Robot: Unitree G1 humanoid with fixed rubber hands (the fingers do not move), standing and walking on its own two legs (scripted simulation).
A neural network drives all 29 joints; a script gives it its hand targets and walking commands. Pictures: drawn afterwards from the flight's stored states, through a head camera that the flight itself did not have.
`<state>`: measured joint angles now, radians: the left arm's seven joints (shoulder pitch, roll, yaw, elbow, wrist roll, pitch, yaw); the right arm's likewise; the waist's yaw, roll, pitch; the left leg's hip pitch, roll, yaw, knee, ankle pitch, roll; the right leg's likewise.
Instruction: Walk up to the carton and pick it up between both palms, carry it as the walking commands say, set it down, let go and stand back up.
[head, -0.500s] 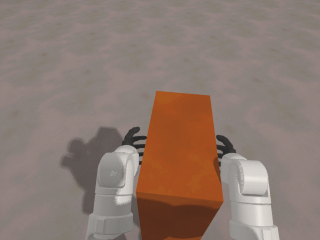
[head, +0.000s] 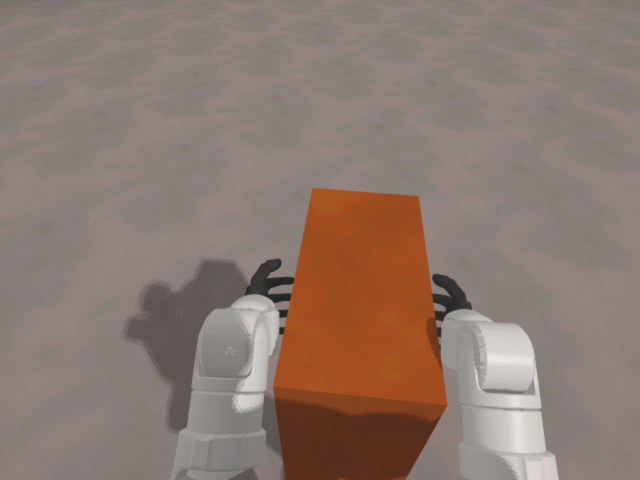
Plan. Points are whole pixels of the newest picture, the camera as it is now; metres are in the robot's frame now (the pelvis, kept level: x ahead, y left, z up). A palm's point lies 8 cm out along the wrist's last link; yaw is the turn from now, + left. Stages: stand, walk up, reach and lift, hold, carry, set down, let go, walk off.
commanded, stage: carry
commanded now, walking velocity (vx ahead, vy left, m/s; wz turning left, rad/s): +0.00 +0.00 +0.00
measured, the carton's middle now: (352, 342) +0.31 +0.00 +0.02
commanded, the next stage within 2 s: none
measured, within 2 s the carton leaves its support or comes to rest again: neither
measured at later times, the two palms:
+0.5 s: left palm (251, 318) +0.29 +0.12 +0.10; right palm (451, 334) +0.28 -0.11 +0.09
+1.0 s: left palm (250, 319) +0.29 +0.12 +0.09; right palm (447, 333) +0.29 -0.11 +0.08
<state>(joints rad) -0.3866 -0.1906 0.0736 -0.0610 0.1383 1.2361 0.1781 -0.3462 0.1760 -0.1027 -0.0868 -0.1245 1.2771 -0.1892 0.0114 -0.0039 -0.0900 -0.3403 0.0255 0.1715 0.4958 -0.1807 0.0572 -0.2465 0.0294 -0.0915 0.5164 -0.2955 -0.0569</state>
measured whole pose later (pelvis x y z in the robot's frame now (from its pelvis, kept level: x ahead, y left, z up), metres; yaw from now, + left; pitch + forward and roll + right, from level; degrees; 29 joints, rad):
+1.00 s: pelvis +0.00 +0.01 +0.00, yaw +0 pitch +1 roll +0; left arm -0.38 -0.19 0.07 -0.02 0.14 1.16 0.17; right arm -0.34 0.17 -0.10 -0.04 -0.13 1.21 -0.19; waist 0.01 0.00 -0.08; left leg -0.34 0.01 0.17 0.50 -0.18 0.07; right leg -0.25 0.02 -0.09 0.52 -0.30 -0.05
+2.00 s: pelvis +0.02 +0.01 +0.00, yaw +2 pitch +1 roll -1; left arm -0.34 -0.18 0.03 -0.05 0.13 1.14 0.17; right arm -0.30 0.16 -0.08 -0.09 -0.11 1.18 -0.20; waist 0.01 0.00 -0.08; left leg -0.34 0.03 0.15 0.58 -0.30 0.05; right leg -0.19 0.03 -0.12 0.50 -0.33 -0.06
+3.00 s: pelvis +0.15 +0.01 +0.00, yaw +1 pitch +4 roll +1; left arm -0.34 -0.17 0.05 -0.03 0.16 1.05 0.16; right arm -0.33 0.17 -0.08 -0.02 -0.13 1.06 -0.17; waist 0.00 -0.04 -0.07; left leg -0.26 0.01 0.16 0.56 -0.36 0.04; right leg -0.24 -0.04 -0.09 0.57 -0.38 -0.01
